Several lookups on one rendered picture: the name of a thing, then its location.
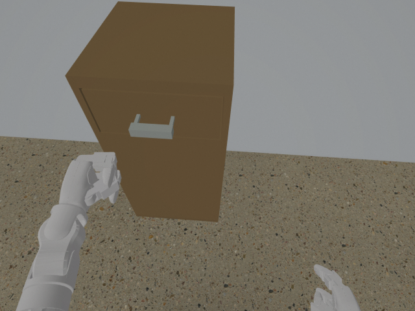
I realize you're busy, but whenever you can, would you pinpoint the left robot hand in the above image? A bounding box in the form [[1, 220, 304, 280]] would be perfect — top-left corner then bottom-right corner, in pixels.
[[59, 152, 121, 212]]

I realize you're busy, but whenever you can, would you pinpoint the handle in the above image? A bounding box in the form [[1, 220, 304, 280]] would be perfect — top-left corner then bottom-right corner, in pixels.
[[128, 114, 175, 139]]

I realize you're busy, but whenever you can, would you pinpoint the left robot forearm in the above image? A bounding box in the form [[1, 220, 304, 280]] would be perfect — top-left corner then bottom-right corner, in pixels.
[[16, 203, 88, 311]]

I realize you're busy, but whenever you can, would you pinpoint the cabinet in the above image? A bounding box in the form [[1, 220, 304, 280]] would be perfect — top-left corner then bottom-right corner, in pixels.
[[65, 1, 235, 222]]

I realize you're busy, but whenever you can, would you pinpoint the right robot hand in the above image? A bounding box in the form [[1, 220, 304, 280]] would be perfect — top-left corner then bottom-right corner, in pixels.
[[311, 264, 361, 311]]

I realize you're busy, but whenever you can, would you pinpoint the drawer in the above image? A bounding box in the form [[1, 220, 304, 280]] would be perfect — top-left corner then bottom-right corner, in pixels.
[[81, 88, 222, 139]]

